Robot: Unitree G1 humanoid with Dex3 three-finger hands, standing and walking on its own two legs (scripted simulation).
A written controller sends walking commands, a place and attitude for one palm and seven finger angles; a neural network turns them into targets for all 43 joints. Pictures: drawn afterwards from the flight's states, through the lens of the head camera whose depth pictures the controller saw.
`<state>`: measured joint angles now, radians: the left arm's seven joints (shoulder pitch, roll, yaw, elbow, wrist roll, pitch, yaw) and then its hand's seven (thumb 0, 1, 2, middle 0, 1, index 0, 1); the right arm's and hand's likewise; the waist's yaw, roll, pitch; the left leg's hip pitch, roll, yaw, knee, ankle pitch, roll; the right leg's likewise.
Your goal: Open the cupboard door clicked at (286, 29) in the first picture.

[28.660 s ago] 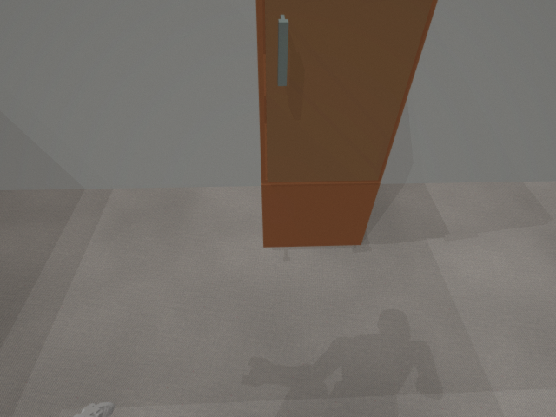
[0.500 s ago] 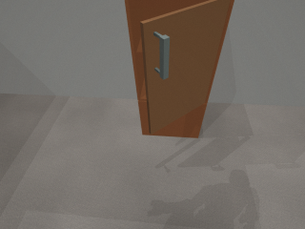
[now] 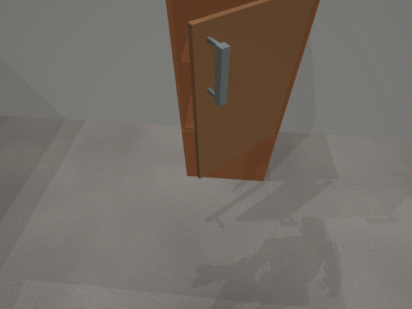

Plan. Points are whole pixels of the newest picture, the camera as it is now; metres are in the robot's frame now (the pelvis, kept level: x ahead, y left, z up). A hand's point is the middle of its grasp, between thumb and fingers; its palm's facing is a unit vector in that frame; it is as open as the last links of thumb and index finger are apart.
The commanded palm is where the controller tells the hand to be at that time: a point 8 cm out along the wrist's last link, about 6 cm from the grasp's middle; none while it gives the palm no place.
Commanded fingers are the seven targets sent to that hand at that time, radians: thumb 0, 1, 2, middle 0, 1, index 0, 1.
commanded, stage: look to check the result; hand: left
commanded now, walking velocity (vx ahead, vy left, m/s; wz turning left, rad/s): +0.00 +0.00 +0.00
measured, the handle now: (216, 72) +0.62 +0.00 +0.12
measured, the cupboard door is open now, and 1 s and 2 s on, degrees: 40 40 40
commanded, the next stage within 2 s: walk to a spot facing it in 0.26 s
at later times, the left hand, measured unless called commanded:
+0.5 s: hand out of the picture +0.10 +0.24 -0.16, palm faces -0.04 -0.94 -0.34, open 7.4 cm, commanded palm none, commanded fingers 0.00 0.90 0.90 -0.20 -0.30 -0.20 -0.30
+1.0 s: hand out of the picture +0.08 +0.15 -0.18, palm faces -0.26 -0.93 -0.26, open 7.3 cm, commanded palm none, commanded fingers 0.00 0.90 0.90 -0.20 -0.30 -0.20 -0.30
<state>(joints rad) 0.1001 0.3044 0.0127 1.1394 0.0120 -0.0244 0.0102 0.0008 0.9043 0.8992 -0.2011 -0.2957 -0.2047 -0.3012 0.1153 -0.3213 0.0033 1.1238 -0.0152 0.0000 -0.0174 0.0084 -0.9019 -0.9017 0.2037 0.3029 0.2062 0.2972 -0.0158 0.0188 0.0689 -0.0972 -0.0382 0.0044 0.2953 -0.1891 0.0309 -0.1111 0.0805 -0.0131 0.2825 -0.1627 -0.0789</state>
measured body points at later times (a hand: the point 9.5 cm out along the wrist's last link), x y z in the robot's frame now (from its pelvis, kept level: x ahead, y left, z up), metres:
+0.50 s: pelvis +0.01 +0.00 +0.00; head +0.05 -0.01 +0.45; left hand +0.10 +0.29 -0.14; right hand +0.09 -0.29 -0.14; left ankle -0.02 +0.10 -0.75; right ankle -0.01 -0.07 -0.75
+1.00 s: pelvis +0.00 -0.04 -0.01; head +0.08 -0.07 +0.43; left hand +0.10 +0.19 -0.16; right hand +0.02 -0.32 -0.16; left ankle -0.01 +0.11 -0.68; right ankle -0.02 -0.15 -0.75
